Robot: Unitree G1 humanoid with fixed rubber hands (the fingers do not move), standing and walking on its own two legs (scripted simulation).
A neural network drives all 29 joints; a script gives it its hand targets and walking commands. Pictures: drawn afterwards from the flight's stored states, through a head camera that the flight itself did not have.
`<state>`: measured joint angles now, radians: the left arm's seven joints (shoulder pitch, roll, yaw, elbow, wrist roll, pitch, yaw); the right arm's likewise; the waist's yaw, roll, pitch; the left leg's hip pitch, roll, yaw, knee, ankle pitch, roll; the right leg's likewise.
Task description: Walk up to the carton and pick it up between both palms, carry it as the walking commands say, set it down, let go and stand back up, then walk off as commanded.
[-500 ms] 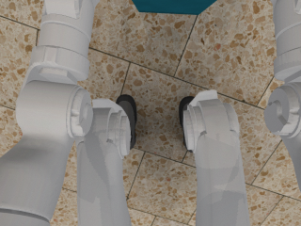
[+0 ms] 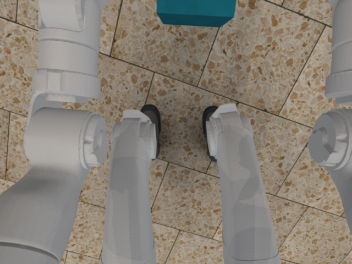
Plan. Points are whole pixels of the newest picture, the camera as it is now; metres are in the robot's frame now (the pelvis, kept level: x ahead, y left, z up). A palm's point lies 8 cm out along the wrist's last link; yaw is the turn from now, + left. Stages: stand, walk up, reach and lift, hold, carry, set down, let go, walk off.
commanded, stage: set down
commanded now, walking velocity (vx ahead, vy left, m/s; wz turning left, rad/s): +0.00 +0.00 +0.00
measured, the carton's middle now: out of the picture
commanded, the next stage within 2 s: let go in 0.54 s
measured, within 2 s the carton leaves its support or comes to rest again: neither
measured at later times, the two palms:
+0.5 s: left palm out of the picture +0.58 +0.11 +0.01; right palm out of the picture +0.55 -0.24 +0.01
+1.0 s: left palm out of the picture +0.45 +0.14 +0.06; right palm out of the picture +0.42 -0.25 +0.06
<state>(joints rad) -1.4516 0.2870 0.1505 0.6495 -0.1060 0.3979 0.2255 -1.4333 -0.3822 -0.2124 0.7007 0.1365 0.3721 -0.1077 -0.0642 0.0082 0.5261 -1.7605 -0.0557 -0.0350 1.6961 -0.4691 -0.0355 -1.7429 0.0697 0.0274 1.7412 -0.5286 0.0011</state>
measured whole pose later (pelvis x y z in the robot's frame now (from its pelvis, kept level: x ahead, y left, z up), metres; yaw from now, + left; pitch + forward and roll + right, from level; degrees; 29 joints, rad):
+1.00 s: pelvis +0.05 -0.01 +0.20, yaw -1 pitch +17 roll +0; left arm -0.65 0.16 0.11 0.33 0.04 0.31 0.15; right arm -0.64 -0.28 -0.12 0.39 0.02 0.28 -0.01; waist -0.06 -0.01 0.50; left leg -0.89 -0.02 -0.06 0.88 -0.27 -0.03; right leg -0.88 0.07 0.04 0.90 -0.31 -0.02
